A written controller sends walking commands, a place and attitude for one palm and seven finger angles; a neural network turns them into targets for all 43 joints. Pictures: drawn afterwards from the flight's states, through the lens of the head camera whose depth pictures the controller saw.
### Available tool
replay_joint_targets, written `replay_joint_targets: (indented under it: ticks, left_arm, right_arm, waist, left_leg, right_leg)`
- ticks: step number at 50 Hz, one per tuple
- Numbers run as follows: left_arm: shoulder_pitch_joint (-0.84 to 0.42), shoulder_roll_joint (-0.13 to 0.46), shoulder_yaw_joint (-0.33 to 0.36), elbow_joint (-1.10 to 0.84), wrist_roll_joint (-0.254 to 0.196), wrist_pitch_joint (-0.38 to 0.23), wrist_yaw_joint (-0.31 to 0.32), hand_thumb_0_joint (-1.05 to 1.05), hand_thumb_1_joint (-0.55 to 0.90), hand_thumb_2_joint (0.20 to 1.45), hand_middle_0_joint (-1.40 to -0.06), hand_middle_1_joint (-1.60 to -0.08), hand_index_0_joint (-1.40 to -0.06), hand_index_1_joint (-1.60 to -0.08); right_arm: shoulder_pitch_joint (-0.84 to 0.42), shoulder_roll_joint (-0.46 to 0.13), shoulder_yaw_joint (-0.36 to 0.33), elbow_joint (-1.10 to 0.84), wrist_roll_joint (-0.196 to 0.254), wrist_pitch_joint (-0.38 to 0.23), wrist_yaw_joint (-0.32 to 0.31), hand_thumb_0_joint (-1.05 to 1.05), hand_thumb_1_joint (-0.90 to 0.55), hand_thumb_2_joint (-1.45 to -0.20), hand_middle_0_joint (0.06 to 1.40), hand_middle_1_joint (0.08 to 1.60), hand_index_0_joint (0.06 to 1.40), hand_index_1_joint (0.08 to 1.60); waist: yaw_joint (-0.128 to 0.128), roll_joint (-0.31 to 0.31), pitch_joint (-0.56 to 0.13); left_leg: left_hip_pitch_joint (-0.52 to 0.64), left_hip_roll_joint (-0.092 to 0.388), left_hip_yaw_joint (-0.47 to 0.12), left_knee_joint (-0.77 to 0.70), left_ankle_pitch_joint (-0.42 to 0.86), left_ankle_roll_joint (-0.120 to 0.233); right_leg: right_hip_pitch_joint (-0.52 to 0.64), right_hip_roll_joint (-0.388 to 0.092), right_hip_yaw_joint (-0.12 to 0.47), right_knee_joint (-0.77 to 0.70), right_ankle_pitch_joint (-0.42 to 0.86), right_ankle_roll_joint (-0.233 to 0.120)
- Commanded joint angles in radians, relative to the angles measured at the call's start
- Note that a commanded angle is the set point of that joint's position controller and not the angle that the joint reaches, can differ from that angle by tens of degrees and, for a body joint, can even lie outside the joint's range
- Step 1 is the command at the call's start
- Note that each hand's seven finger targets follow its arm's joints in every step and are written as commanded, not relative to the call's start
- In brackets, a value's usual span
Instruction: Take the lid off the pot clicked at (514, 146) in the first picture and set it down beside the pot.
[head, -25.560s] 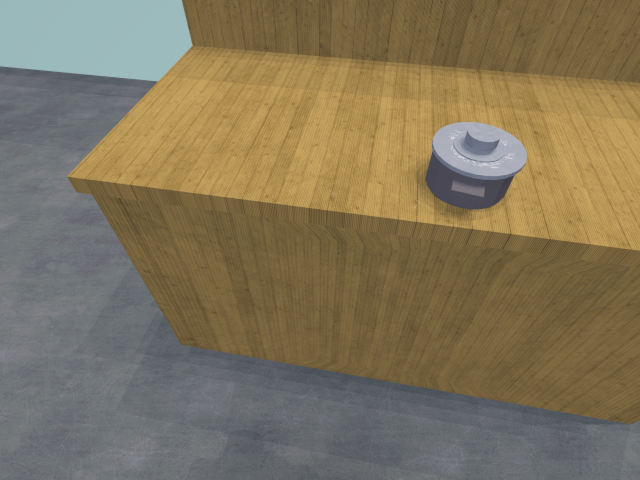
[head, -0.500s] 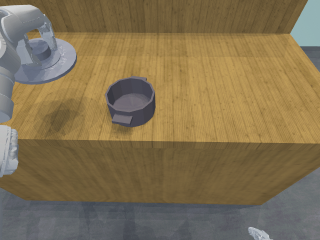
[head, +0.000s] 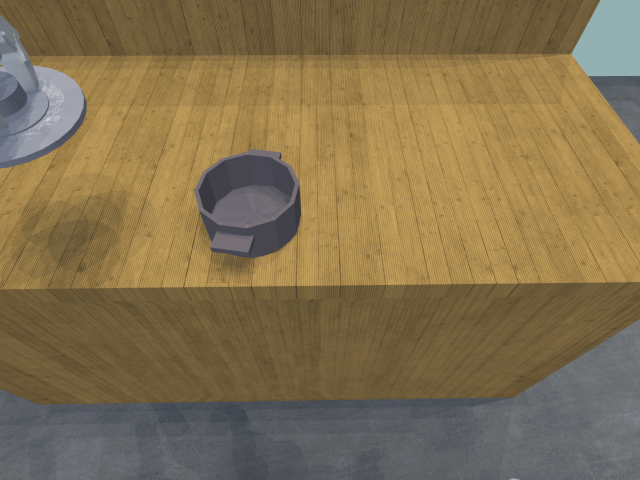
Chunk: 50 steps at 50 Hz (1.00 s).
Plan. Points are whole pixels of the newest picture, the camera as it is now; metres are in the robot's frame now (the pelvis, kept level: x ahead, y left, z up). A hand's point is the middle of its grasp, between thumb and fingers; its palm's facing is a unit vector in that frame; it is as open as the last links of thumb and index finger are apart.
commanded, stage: move the lid sideways beside the pot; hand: left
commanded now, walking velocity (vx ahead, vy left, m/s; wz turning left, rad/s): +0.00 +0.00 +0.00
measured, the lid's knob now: out of the picture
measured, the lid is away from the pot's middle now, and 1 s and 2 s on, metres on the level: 0.24 0.24 0.24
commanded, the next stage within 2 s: lower the lid onto the table in 0.10 s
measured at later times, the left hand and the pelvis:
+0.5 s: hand out of the picture +0.43 +0.34 +0.23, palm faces -0.33 -0.10 -0.94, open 8.5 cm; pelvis -0.01 +0.00 +0.00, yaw +1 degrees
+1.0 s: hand (10, 142) +0.44 +0.33 +0.19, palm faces -0.37 -0.11 -0.92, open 8.5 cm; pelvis +0.00 +0.00 +0.00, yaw +0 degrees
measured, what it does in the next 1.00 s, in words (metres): stands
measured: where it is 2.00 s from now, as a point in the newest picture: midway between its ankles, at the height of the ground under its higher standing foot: outside the picture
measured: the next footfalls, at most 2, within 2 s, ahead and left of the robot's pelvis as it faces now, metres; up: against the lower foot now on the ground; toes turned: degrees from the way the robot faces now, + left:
none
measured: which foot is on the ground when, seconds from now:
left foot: down 0.00-1.00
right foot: down 0.00-1.00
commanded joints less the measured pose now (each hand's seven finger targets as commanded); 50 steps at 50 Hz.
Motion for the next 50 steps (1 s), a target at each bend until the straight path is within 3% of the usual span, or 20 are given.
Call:
replay_joint_targets:
  ticks: [1,2,6,7,8,13,17,20,23,27,29,32,34,37,40,43,47,48,49,50]
  left_arm:
    - [-0.549,0.332,0.096,-0.234,0.005,0.017,0.057,0.000,0.483,1.112,-0.839,-1.020,-0.823,-0.997]
    - [-0.505,0.314,0.088,-0.229,-0.010,0.019,0.058,0.000,0.483,1.112,-0.839,-1.020,-0.823,-0.997]
    - [-0.577,0.325,0.074,-0.234,0.000,0.020,0.054,0.000,0.483,1.112,-0.839,-1.020,-0.823,-0.997]
    - [-0.579,0.297,0.051,-0.255,-0.015,0.019,0.056,0.000,0.483,1.112,-0.839,-1.020,-0.823,-0.997]
    - [-0.627,0.329,0.069,-0.316,-0.003,0.014,0.061,0.000,0.483,1.112,-0.839,-1.020,-0.823,-0.997]
    - [-0.584,0.315,0.062,-0.149,0.000,0.040,0.059,0.000,0.483,1.112,-0.839,-1.020,-0.823,-0.997]
    - [-0.591,0.212,-0.039,-0.092,-0.013,0.046,0.054,0.000,0.483,1.112,-0.839,-1.020,-0.823,-0.997]
    - [-0.692,0.270,-0.004,-0.191,0.008,0.030,0.069,0.000,0.483,1.112,-0.839,-1.020,-0.823,-0.997]
    - [-0.661,0.316,0.043,-0.188,0.008,0.012,0.078,0.000,0.483,1.112,-0.839,-1.020,-0.823,-0.997]
    - [-0.580,0.266,0.018,-0.119,-0.012,0.003,0.077,0.000,0.483,1.112,-0.839,-1.020,-0.823,-0.997]
    - [-0.596,0.342,0.085,-0.153,0.007,-0.007,0.086,0.000,0.483,1.112,-0.839,-1.020,-0.823,-0.997]
    - [-0.547,0.289,0.048,-0.133,-0.009,-0.007,0.085,0.000,0.483,1.112,-0.839,-1.020,-0.823,-0.997]
    - [-0.546,0.358,0.112,-0.145,0.006,-0.010,0.090,0.000,0.483,1.112,-0.839,-1.020,-0.823,-0.997]
    - [-0.516,0.297,0.061,-0.113,-0.011,-0.007,0.088,0.000,0.483,1.112,-0.839,-1.020,-0.823,-0.997]
    - [-0.526,0.336,0.087,-0.086,0.005,-0.011,0.093,0.000,0.483,1.112,-0.839,-1.020,-0.823,-0.997]
    - [-0.576,0.343,0.079,-0.153,0.005,-0.021,0.101,0.000,0.483,1.112,-0.839,-1.020,-0.823,-0.997]
    - [-0.539,0.294,0.049,-0.124,-0.013,-0.028,0.104,0.000,0.483,1.112,-0.839,-1.020,-0.823,-0.997]
    - [-0.547,0.319,0.072,-0.128,-0.003,-0.030,0.108,0.000,0.483,1.112,-0.839,-1.020,-0.823,-0.997]
    - [-0.550,0.264,0.028,-0.095,-0.009,-0.028,0.105,0.000,0.483,1.112,-0.839,-1.020,-0.823,-0.997]
    - [-0.560,0.268,0.033,-0.098,-0.015,-0.026,0.104,0.000,0.483,1.112,-0.839,-1.020,-0.823,-0.997]
  right_arm:
    - [-0.010,-0.151,-0.058,-0.109,0.002,-0.016,-0.004,0.000,-0.900,-0.900,0.200,0.300,0.200,0.300]
    - [-0.001,-0.159,-0.062,-0.111,0.006,-0.014,-0.001,0.000,-0.900,-0.900,0.200,0.300,0.200,0.300]
    - [-0.008,-0.150,-0.052,-0.101,0.006,-0.008,-0.011,0.000,-0.900,-0.900,0.200,0.300,0.200,0.300]
    - [-0.011,-0.158,-0.055,-0.103,0.010,-0.010,-0.011,0.000,-0.900,-0.900,0.200,0.300,0.200,0.300]
    - [-0.010,-0.149,-0.054,-0.102,0.005,-0.014,-0.012,0.000,-0.900,-0.900,0.200,0.300,0.200,0.300]
    - [0.004,-0.151,-0.046,-0.082,0.007,-0.026,-0.014,0.000,-0.900,-0.900,0.200,0.300,0.200,0.300]
    - [0.000,-0.156,-0.045,-0.074,0.017,-0.033,-0.016,0.000,-0.900,-0.900,0.200,0.300,0.200,0.300]
    - [0.001,-0.150,-0.043,-0.078,0.009,-0.048,-0.024,0.000,-0.900,-0.900,0.200,0.300,0.200,0.300]
    - [0.014,-0.154,-0.044,-0.074,0.005,-0.055,-0.028,0.000,-0.900,-0.900,0.200,0.300,0.200,0.300]
    - [0.024,-0.163,-0.048,-0.071,0.008,-0.056,-0.024,0.000,-0.900,-0.900,0.200,0.300,0.200,0.300]
    - [0.026,-0.162,-0.050,-0.076,-0.001,-0.054,-0.021,0.000,-0.900,-0.900,0.200,0.300,0.200,0.300]
    - [0.022,-0.165,-0.053,-0.083,0.005,-0.047,-0.014,0.000,-0.900,-0.900,0.200,0.300,0.200,0.300]
    - [0.026,-0.165,-0.056,-0.086,-0.001,-0.042,-0.011,0.000,-0.900,-0.900,0.200,0.300,0.200,0.300]
    - [0.028,-0.168,-0.059,-0.086,0.005,-0.035,-0.009,0.000,-0.900,-0.900,0.200,0.300,0.200,0.300]
    - [0.037,-0.164,-0.057,-0.083,0.002,-0.031,-0.012,0.000,-0.900,-0.900,0.200,0.300,0.200,0.300]
    - [0.042,-0.166,-0.057,-0.083,0.001,-0.031,-0.014,0.000,-0.900,-0.900,0.200,0.300,0.200,0.300]
    - [0.048,-0.171,-0.058,-0.079,0.005,-0.041,-0.023,0.000,-0.900,-0.900,0.200,0.300,0.200,0.300]
    - [0.053,-0.165,-0.056,-0.075,0.000,-0.039,-0.021,0.000,-0.900,-0.900,0.200,0.300,0.200,0.300]
    - [0.051,-0.164,-0.055,-0.068,0.002,-0.040,-0.024,0.000,-0.900,-0.900,0.200,0.300,0.200,0.300]
    - [0.056,-0.167,-0.057,-0.063,0.003,-0.040,-0.022,0.000,-0.900,-0.900,0.200,0.300,0.200,0.300]
  waist:
    - [0.010,0.103,-0.471]
    - [0.009,0.115,-0.469]
    - [0.003,0.089,-0.456]
    - [-0.003,0.120,-0.463]
    - [0.003,0.134,-0.507]
    - [-0.002,0.086,-0.434]
    - [-0.022,0.081,-0.370]
    - [-0.014,0.124,-0.449]
    - [-0.007,0.112,-0.457]
    - [-0.013,0.129,-0.408]
    - [0.000,0.110,-0.453]
    - [-0.005,0.137,-0.426]
    - [0.002,0.097,-0.456]
    - [-0.011,0.114,-0.428]
    - [-0.011,0.074,-0.429]
    - [-0.012,0.128,-0.481]
    - [-0.023,0.144,-0.464]
    - [-0.018,0.132,-0.475]
    - [-0.032,0.120,-0.437]
    - [-0.029,0.115,-0.425]
  left_leg:
    - [0.426,0.030,-0.096,0.020,0.426,-0.001]
    - [0.433,0.033,-0.098,0.028,0.469,-0.003]
    - [0.413,0.029,-0.091,0.011,0.349,0.003]
    - [0.433,0.030,-0.092,0.017,0.379,0.002]
    - [0.462,0.032,-0.098,0.014,0.387,0.000]
    - [0.387,0.020,-0.093,0.002,0.292,-0.001]
    - [0.353,0.021,-0.082,-0.011,0.191,0.003]
    - [0.398,0.019,-0.091,-0.015,0.179,0.004]
    - [0.392,0.022,-0.091,-0.013,0.207,0.002]
    - [0.383,0.025,-0.097,-0.011,0.238,-0.003]
    - [0.378,0.020,-0.092,-0.001,0.258,0.002]
    - [0.377,0.023,-0.096,0.006,0.314,-0.004]
    - [0.370,0.022,-0.094,0.012,0.315,0.001]
    - [0.369,0.025,-0.090,0.016,0.315,-0.002]
    - [0.334,0.021,-0.080,0.013,0.249,0.004]
    - [0.379,0.028,-0.089,0.019,0.297,-0.002]
    - [0.409,0.032,-0.096,0.029,0.313,-0.003]
    - [0.400,0.032,-0.100,0.028,0.293,-0.005]
    - [0.391,0.029,-0.097,0.029,0.272,-0.001]
    - [0.385,0.032,-0.102,0.020,0.255,-0.004]
  right_leg:
    - [-0.054,0.075,-0.020,-0.015,0.178,-0.061]
    - [-0.062,0.071,-0.022,-0.019,0.190,-0.063]
    - [-0.060,0.077,-0.025,-0.021,0.145,-0.059]
    - [-0.068,0.071,-0.023,-0.028,0.154,-0.062]
    - [-0.057,0.076,-0.019,-0.020,0.148,-0.059]
    - [-0.041,0.077,-0.022,-0.022,0.140,-0.061]
    - [-0.070,0.069,-0.026,-0.037,0.102,-0.061]
    - [-0.042,0.076,-0.019,-0.030,0.089,-0.063]
    - [-0.021,0.075,-0.015,-0.028,0.112,-0.061]
    - [-0.058,0.072,-0.025,-0.031,0.110,-0.067]
    - [-0.017,0.076,-0.016,-0.018,0.139,-0.064]
    - [-0.042,0.073,-0.021,-0.017,0.156,-0.068]
    - [-0.020,0.077,-0.013,-0.007,0.164,-0.063]
    - [-0.059,0.074,-0.018,-0.013,0.151,-0.063]
    - [-0.043,0.079,-0.013,-0.005,0.140,-0.058]
    - [-0.046,0.078,-0.010,0.001,0.145,-0.058]
    - [-0.097,0.077,-0.015,-0.007,0.128,-0.060]
    - [-0.088,0.081,-0.013,0.000,0.117,-0.057]
    - [-0.115,0.082,-0.016,-0.004,0.113,-0.057]
    - [-0.117,0.082,-0.019,-0.007,0.102,-0.057]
